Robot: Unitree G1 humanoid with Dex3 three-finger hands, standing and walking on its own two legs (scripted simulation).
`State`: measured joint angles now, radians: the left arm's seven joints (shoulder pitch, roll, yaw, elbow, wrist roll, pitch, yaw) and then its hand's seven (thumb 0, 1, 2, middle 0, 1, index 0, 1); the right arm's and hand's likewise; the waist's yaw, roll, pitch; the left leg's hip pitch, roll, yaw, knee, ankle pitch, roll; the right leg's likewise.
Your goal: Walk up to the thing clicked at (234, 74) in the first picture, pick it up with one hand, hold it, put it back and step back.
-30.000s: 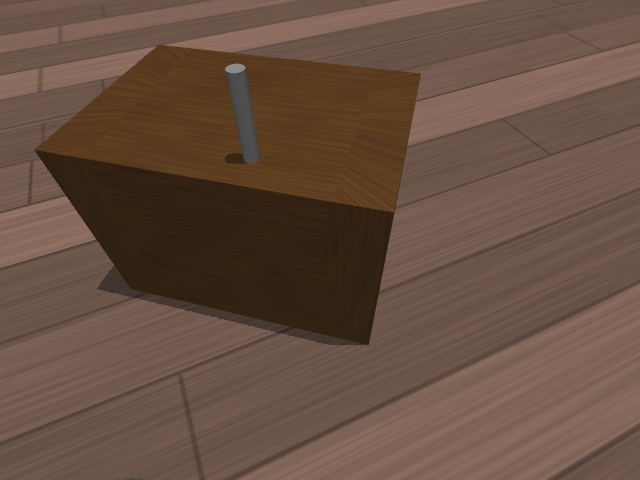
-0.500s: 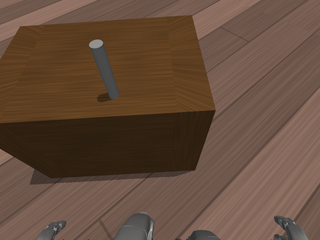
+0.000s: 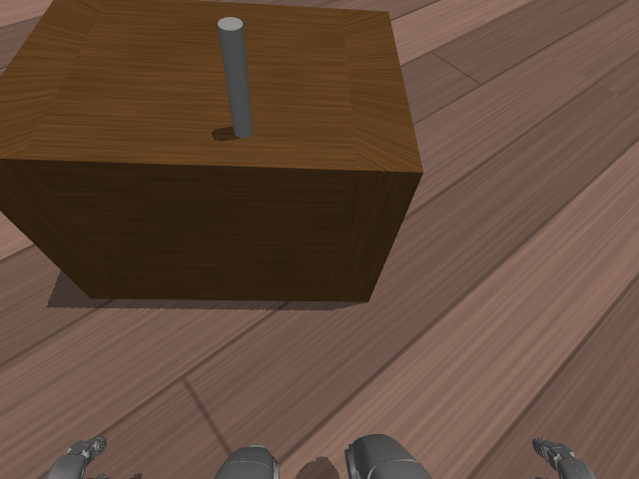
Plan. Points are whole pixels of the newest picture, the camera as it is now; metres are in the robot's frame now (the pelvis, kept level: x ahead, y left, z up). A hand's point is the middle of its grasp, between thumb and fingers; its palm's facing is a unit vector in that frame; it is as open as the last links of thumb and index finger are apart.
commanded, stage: step back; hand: left
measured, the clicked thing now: (237, 84) +0.74 +0.20 +0.00
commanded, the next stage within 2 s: stand in 1.92 s
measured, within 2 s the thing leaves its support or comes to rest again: neither
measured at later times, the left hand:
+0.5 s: hand out of the picture -0.06 +0.23 -0.14, palm faces +0.06 -0.90 -0.44, open 7.4 cm
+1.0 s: hand out of the picture -0.29 +0.20 -0.15, palm faces +0.03 -0.92 -0.40, open 7.4 cm
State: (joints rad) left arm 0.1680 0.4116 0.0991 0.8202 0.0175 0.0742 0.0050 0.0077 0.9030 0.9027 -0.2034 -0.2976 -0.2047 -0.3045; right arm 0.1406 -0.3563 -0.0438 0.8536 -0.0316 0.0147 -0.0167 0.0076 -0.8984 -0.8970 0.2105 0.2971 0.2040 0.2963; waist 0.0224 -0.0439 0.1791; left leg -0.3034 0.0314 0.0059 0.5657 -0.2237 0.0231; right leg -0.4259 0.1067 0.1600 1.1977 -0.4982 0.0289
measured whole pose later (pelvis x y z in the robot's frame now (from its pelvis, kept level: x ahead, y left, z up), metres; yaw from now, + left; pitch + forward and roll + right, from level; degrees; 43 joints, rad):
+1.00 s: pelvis -0.32 -0.07 -0.01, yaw +0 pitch -3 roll +0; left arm 0.25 0.35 0.06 0.98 0.04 0.00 -0.01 0.01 0.90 0.90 -0.21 -0.30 -0.21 -0.30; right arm 0.15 -0.41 -0.06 0.93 -0.02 0.04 0.00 0.01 -0.90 -0.90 0.21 0.30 0.20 0.30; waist 0.04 0.04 0.09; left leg -0.42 -0.02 -0.11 0.86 -0.43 0.00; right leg -0.21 0.01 0.03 0.62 -0.35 -0.01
